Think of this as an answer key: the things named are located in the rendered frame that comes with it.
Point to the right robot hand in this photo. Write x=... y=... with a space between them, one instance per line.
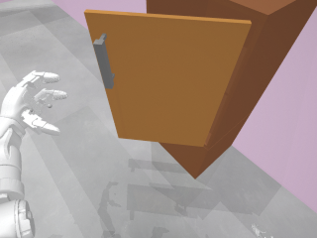
x=260 y=232

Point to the handle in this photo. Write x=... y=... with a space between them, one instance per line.
x=103 y=61

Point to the robot left upper arm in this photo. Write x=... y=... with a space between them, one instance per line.
x=16 y=220

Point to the left robot hand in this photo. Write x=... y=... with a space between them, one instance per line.
x=19 y=100

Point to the cupboard door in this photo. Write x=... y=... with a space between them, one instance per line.
x=171 y=71

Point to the robot left forearm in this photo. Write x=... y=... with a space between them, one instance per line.
x=11 y=135

